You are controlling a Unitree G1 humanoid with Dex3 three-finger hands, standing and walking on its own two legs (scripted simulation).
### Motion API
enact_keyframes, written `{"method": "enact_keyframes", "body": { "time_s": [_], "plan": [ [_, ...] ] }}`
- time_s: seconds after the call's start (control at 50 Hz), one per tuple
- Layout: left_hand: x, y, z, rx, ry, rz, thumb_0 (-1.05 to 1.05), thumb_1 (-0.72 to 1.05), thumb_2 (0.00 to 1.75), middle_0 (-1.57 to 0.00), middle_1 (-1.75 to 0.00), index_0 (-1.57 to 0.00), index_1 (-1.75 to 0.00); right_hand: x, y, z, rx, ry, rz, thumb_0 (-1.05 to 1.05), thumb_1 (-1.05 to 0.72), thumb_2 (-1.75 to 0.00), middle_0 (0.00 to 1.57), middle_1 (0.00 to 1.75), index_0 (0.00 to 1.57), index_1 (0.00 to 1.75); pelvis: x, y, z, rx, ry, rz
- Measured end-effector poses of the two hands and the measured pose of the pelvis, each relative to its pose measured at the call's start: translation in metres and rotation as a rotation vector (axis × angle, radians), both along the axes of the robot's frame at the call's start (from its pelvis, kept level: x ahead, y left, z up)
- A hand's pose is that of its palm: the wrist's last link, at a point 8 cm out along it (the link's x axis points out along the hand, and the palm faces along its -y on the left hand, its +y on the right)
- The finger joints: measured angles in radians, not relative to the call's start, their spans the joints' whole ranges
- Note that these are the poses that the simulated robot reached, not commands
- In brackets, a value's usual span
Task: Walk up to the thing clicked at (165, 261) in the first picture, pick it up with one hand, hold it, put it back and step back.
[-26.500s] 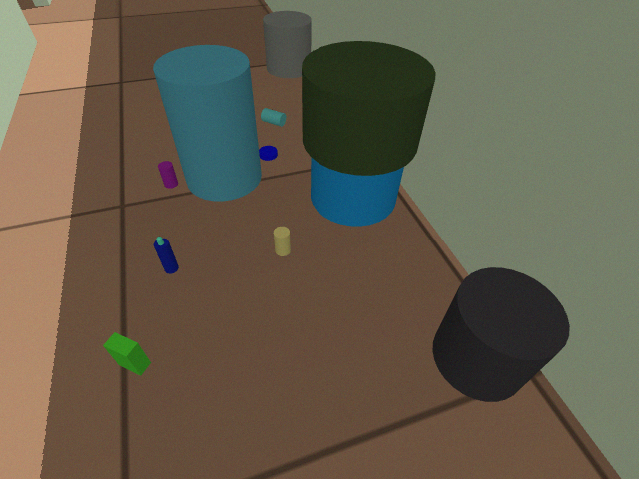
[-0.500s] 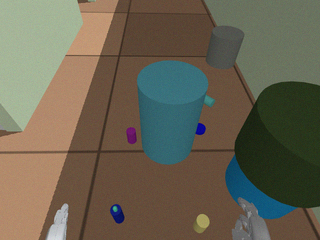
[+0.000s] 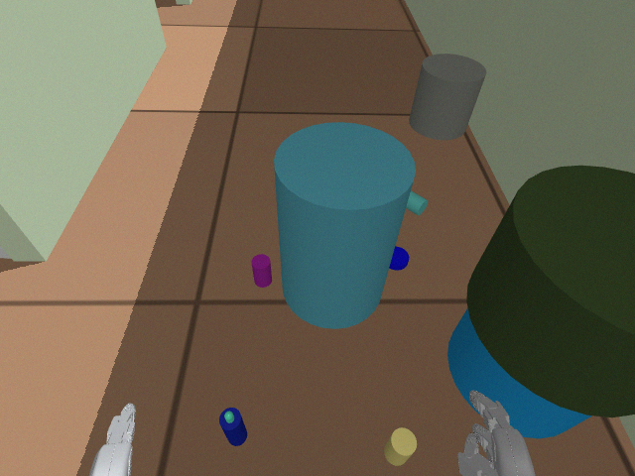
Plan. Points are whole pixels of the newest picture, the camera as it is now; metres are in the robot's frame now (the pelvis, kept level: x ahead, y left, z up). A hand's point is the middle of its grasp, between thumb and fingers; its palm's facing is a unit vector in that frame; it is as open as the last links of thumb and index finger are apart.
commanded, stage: home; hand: left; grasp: from the side
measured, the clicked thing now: (233, 425) +0.39 +0.20 -0.63
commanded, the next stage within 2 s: stand in 0.34 s
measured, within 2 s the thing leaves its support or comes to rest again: neither
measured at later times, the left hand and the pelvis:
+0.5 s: hand out of the picture +0.17 +0.18 -0.06, palm faces +0.11 -0.96 -0.27, open 17.3 cm; pelvis +0.00 +0.00 +0.00, yaw +0 degrees
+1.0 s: hand out of the picture +0.11 +0.24 -0.11, palm faces -0.02 -0.94 -0.35, open 8.0 cm; pelvis +0.00 +0.00 +0.02, yaw +0 degrees
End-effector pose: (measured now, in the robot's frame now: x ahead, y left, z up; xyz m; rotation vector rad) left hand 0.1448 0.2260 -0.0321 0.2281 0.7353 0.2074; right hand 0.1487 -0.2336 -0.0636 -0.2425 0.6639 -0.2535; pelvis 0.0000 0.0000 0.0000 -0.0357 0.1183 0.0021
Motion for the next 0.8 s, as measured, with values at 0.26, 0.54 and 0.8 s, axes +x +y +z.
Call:
{"method": "enact_keyframes", "body": {
  "time_s": [0.26, 0.54, 0.8],
  "plan": [
    [0.0, 0.001, 0.0, -0.001, 0.001, -0.001, -0.01, -0.54, 0.06, -0.05, -0.06, -0.05, -0.06, -0.002, 0.001, -0.001, -0.002, 0.005, -0.002, 0.01, -0.9, -0.9, 0.21, 0.3, 0.21, 0.3, 0.0, 0.002, 0.0, -0.001, 0.003, -0.001],
    [0.002, 0.001, 0.001, -0.002, -0.008, 0.001, -0.01, -0.48, 0.11, -0.09, -0.1, -0.09, -0.1, 0.001, 0.001, 0.0, -0.005, 0.002, 0.001, 0.01, -0.9, -0.9, 0.21, 0.3, 0.21, 0.3, 0.001, 0.001, 0.0, -0.001, 0.005, 0.0],
    [0.002, 0.008, -0.014, 0.038, 0.015, -0.077, -0.01, 0.25, 0.71, -0.19, -0.28, -0.19, -0.28, -0.003, -0.003, -0.01, -0.043, 0.116, 0.103, 0.01, -0.9, -0.9, 0.21, 0.3, 0.21, 0.3, -0.003, 0.0, 0.003, 0.014, -0.043, 0.002]
  ]
}}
